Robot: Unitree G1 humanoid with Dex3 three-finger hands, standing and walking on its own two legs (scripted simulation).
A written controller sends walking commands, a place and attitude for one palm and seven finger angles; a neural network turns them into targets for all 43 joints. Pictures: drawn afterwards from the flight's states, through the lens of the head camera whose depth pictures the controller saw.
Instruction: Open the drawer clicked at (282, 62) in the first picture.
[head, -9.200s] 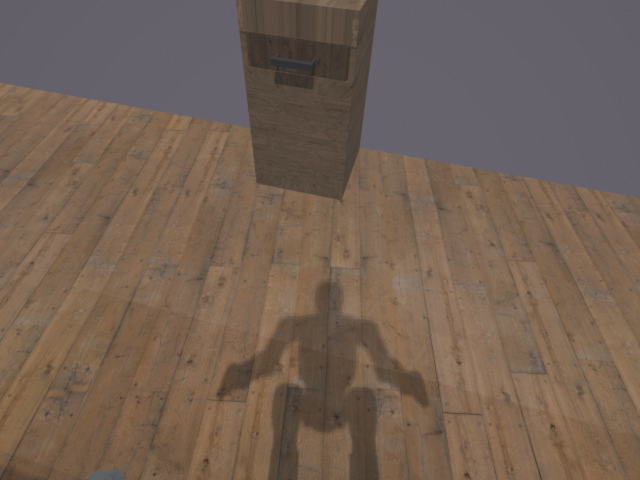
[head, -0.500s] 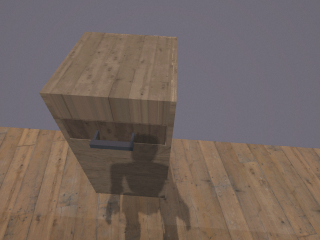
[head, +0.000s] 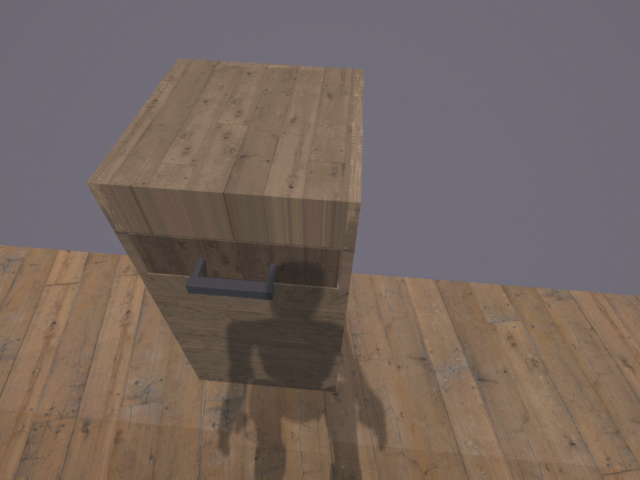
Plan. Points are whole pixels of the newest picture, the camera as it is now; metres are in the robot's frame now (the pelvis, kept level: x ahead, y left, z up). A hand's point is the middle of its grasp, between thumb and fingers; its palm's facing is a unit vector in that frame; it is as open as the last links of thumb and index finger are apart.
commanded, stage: look again from close up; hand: left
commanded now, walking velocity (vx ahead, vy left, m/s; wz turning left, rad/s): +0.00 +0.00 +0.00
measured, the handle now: (233, 277) +0.47 +0.19 -0.12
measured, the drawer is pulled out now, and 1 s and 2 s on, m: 0.00 0.00 0.00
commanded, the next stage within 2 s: shuffle to correct the standing spot in 0.34 s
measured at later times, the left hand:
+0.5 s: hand out of the picture -0.03 +0.15 -0.18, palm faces +0.04 -0.98 -0.19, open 7.4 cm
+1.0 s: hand out of the picture -0.04 +0.18 -0.18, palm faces +0.04 -0.98 -0.21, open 7.4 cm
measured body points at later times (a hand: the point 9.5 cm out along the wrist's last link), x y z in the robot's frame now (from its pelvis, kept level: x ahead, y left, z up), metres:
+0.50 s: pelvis +0.00 -0.02 +0.00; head +0.01 -0.02 +0.45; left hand -0.03 +0.20 -0.16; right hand +0.00 -0.24 -0.16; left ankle -0.03 +0.11 -0.74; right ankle -0.09 -0.11 -0.74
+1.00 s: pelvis -0.03 +0.00 +0.00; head -0.03 +0.00 +0.45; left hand -0.04 +0.23 -0.16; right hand -0.01 -0.23 -0.16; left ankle -0.02 +0.11 -0.74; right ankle -0.09 -0.11 -0.74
